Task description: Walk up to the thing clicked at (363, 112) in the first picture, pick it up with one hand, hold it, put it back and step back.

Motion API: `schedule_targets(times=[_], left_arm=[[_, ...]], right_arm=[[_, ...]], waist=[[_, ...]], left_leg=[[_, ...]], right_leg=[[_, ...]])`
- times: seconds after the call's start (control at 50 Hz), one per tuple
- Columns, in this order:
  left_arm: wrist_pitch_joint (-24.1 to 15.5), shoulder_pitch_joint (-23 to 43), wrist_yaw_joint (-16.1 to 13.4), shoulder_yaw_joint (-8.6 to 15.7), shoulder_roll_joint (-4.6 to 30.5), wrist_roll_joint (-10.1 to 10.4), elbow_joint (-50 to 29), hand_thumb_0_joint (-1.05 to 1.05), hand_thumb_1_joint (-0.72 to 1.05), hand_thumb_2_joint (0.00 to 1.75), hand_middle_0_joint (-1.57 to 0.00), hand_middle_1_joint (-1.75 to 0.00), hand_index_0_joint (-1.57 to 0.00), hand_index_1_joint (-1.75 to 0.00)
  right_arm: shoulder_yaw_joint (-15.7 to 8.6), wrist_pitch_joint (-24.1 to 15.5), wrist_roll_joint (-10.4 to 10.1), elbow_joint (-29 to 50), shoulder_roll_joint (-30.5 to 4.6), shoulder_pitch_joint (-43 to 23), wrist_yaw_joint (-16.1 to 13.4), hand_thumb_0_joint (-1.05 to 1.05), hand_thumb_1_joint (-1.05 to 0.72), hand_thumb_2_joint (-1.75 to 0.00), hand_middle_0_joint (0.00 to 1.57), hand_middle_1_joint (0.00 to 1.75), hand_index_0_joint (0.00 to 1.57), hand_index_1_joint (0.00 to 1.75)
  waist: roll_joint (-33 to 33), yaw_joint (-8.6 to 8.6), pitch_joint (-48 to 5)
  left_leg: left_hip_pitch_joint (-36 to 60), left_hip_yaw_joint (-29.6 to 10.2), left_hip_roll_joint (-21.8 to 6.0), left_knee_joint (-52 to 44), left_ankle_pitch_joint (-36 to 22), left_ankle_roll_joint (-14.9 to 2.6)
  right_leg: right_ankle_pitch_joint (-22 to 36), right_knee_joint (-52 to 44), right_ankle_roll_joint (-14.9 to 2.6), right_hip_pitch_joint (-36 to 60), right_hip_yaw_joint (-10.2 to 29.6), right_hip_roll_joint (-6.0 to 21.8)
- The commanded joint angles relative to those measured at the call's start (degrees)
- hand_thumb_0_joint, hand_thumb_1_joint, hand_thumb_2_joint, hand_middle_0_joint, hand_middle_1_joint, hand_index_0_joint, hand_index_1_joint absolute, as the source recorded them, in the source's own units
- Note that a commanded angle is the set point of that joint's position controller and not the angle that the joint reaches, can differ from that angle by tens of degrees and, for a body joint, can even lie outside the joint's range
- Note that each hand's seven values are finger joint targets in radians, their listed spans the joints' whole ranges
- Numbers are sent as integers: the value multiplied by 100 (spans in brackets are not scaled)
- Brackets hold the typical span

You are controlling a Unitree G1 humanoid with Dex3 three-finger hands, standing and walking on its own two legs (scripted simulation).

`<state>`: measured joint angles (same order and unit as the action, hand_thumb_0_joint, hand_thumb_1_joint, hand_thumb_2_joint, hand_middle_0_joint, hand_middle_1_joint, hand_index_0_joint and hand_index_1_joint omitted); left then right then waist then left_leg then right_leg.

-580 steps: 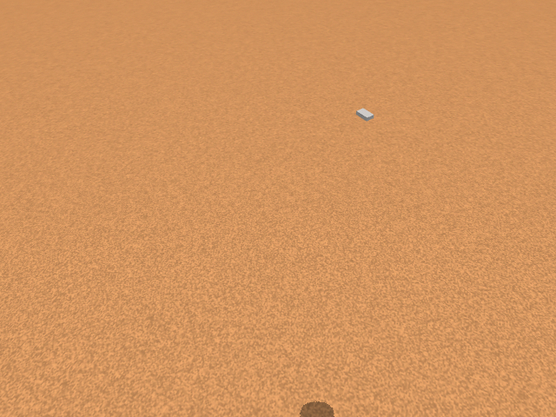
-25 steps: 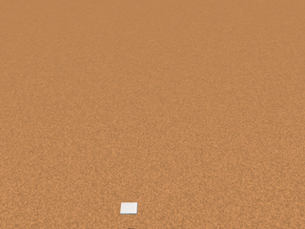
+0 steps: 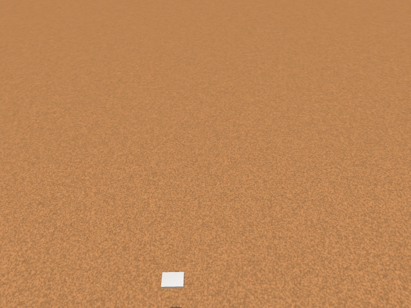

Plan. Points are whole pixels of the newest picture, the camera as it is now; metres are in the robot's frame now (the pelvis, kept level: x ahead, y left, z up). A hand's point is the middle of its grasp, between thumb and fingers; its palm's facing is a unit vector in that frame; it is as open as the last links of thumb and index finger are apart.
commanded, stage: stand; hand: left
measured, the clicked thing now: (173, 280) +0.39 +0.21 -0.77
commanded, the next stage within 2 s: walk up in 0.36 s
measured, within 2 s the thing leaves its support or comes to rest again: neither
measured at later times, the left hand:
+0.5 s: hand out of the picture +0.07 +0.26 -0.16, palm faces -0.01 -0.93 -0.36, open 7.3 cm
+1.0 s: hand out of the picture +0.06 +0.16 -0.16, palm faces +0.01 -0.94 -0.34, open 7.3 cm
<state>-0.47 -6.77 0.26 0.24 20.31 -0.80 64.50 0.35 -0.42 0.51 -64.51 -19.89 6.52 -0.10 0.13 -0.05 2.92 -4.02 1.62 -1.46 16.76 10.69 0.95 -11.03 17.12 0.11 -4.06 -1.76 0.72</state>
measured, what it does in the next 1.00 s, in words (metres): steps on the spot: right foot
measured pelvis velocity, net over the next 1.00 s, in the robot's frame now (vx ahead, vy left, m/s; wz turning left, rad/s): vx -0.03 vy -0.08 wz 0.04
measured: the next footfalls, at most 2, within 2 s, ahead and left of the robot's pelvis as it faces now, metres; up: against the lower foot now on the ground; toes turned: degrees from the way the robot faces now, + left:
right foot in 0.66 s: +0.02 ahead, -0.19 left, +0.00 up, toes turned -1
left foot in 1.02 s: +0.00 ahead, +0.06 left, +0.00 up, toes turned +0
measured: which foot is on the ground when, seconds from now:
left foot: down 0.00-0.68, up 0.70-1.00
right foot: down 0.00-0.44, up 0.46-0.64, down 0.66-1.00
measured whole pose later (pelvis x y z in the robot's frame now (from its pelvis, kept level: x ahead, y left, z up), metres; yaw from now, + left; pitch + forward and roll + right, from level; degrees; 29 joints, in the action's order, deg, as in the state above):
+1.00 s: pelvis -0.03 -0.08 -0.02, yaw +2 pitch -3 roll +0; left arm -0.8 -7.4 0.2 1.6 18.2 -1.1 53.9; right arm -2.1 2.0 1.1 -57.6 -21.4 10.0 -0.4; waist -0.8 -0.5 7.6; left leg -12.2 -3.4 0.0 34.4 24.2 -0.9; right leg -17.0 32.1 -1.0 -12.6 -2.8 1.0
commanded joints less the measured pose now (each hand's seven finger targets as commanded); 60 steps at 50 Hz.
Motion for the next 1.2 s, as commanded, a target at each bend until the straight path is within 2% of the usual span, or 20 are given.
schedule_targets(times=[0.0, 0.32, 0.34, 0.38, 0.44, 0.48, 0.52, 0.58, 0.62, 0.64, 0.66, 0.68, 0.74, 0.9, 0.94, 0.98, 1.02, 1.04, 1.1, 1.18], left_arm=[[-126, 209, -86, 205, 1200, 51, -328, 0, 90, 90, -20, -30, -20, -30], [-145, 182, -92, 207, 1231, 25, -339, 0, 90, 90, -20, -30, -20, -30], [38, 180, -6, 541, 1586, -98, -534, 0, 90, 90, -20, -30, -20, -30], [165, 165, 30, 557, 1416, -92, -717, 0, 90, 90, -20, -30, -20, -30], [343, 151, 109, 626, 1211, -105, -986, 0, 90, 90, -20, -30, -20, -30], [449, 46, 176, 656, 1214, -90, -1184, 0, 90, 90, -20, -30, -20, -30], [437, 63, 190, 667, 1194, -45, -1300, 0, 90, 90, -20, -30, -20, -30], [326, -276, 190, 638, 1094, -86, -1251, 0, 90, 90, -20, -30, -20, -30], [196, -663, 114, 692, 1176, -114, -1023, 0, 90, 90, -20, -30, -20, -30], [118, -595, 61, 799, 1654, -160, -1112, 0, 90, 90, -20, -30, -20, -30], [55, -181, 24, 755, 1916, -155, -1355, 0, 90, 90, -20, -30, -20, -30], [52, -60, 42, 737, 2014, -178, -1377, 0, 90, 90, -20, -30, -20, -30], [-12, 211, -46, 582, 1464, -80, -1424, 0, 90, 90, -20, -30, -20, -30], [-169, -208, -173, 603, 1559, -11, -1359, 0, 90, 90, -20, -30, -20, -30], [-159, 84, -157, 566, 1508, 14, -1436, 0, 90, 90, -20, -30, -20, -30], [-129, 302, -133, 493, 1318, 87, -1459, 0, 90, 90, -20, -30, -20, -30], [-88, 35, -109, 397, 969, 180, -1300, 0, 90, 90, -20, -30, -20, -30], [-88, 92, -117, 415, 1082, 93, -1129, 0, 90, 90, -20, -30, -20, -30], [-210, 185, -91, 422, 1240, 35, -963, 0, 90, 90, -20, -30, -20, -30], [-219, 320, -90, 368, 1257, 49, -775, 0, 90, 90, -20, -30, -20, -30]], right_arm=[[-232, -146, 6, 320, -1232, -177, -60, 0, -90, -90, 20, 30, 20, 30], [-234, -131, 17, 346, -1227, -173, -53, 0, -90, -90, 20, 30, 20, 30], [-450, -194, -15, 399, -1622, 149, -163, 0, -90, -90, 20, 30, 20, 30], [-560, -200, -30, 438, -1794, 393, -255, 0, -90, -90, 20, 30, 20, 30], [-720, -228, 42, 727, -1957, 302, -350, 0, -90, -90, 20, 30, 20, 30], [-791, -260, 113, 969, -1996, 233, -391, 0, -90, -90, 20, 30, 20, 30], [-786, -269, 159, 1080, -1891, 329, -402, 0, -90, -90, 20, 30, 20, 30], [-749, -205, 164, 1285, -1823, 70, -280, 0, -90, -90, 20, 30, 20, 30], [-649, -72, 71, 1386, -1577, -70, -194, 0, -90, -90, 20, 30, 20, 30], [-502, -27, 5, 1472, -1128, 123, -166, 0, -90, -90, 20, 30, 20, 30], [-423, 51, -37, 1522, -890, 105, -195, 0, -90, -90, 20, 30, 20, 30], [-546, 96, -40, 1406, -1228, 97, -214, 0, -90, -90, 20, 30, 20, 30], [-506, 85, -128, 1171, -1228, 425, -158, 0, -90, -90, 20, 30, 20, 30], [-478, 106, 74, 1122, -1214, 275, -102, 0, -90, -90, 20, 30, 20, 30], [-521, 83, 99, 1009, -1163, 526, -69, 0, -90, -90, 20, 30, 20, 30], [-578, 26, 138, 897, -1208, 704, -47, 0, -90, -90, 20, 30, 20, 30], [-601, -67, 99, 1107, -1624, -51, -26, 0, -90, -90, 20, 30, 20, 30], [-564, -65, 47, 1120, -1552, -209, 22, 0, -90, -90, 20, 30, 20, 30], [-424, -20, 8, 1010, -1266, -167, 31, 0, -90, -90, 20, 30, 20, 30], [-402, -10, -2, 841, -1240, -143, 28, 0, -90, -90, 20, 30, 20, 30]], waist=[[-76, 17, -381], [-64, -1, -427], [429, -95, -231], [-36, -135, -450], [-908, -185, -352], [-991, -93, -214], [-821, -95, -204], [-1036, 44, -467], [-486, 238, -418], [792, 194, -365], [1225, 144, -309], [973, 141, -224], [703, -34, -50], [757, 165, -358], [704, -44, -431], [395, -200, -579], [-524, 204, -532], [-477, 175, -429], [-414, 80, -302], [-198, 34, -257]], left_leg=[[62, -529, -700, -185, -1209, -176], [39, -526, -692, -162, -1074, -198], [14, -640, -825, 76, -1823, -341], [366, -932, -1192, 239, -2316, -659], [-136, -1666, -2009, -46, -1928, -1438], [-213, -1727, -2328, 28, -2067, -1734], [-118, -1305, -2011, 466, -2591, -1505], [-81, -764, -1485, 1040, -2263, -1121], [-886, -215, -876, 1885, -1622, -628], [-1601, 90, -265, 2688, -172, -251], [-1774, -213, 211, 3246, 2447, -136], [-1156, -738, 97, 3803, 2726, -162], [-1690, -1055, 85, 3799, 2036, -143], [-1477, -698, -22, 2207, 1738, -153], [-825, -505, 39, 1363, 1230, -202], [61, -653, -109, 278, -348, -305], [-279, -1870, -1150, 175, -735, -863], [-852, -1606, -1130, 320, -487, -934], [-681, -937, -451, 404, -500, -370], [-384, -909, -457, 223, -461, -349]], right_leg=[[1185, -192, -169, -12, 591, 759], [1140, -262, -139, -6, 594, 755], [1493, 235, -188, -274, 408, 484], [979, 671, -167, -700, 293, 380], [-1568, 2156, -160, -1059, 391, 98], [-2187, 3318, -187, -1562, 877, 157], [-2131, 3268, -197, -1729, 1011, 178], [-1563, 1875, -174, -1221, 322, 101], [312, 340, -180, -95, 134, -68], [1347, 75, -361, 131, 1430, 851], [847, -356, -991, -624, 2550, 1863], [427, -215, -1460, -1375, 2723, 2022], [1144, 233, -1054, -620, 1485, 1230], [2706, 672, -1195, 166, 1525, 1710], [2432, 865, -1040, -231, 1291, 1559], [1678, 1096, -595, -746, 915, 1208], [-635, 1220, -96, -847, 187, 163], [-986, 987, -114, -211, 210, 229], [401, 438, -240, -129, 607, 593], [557, 217, -239, -294, 626, 628]])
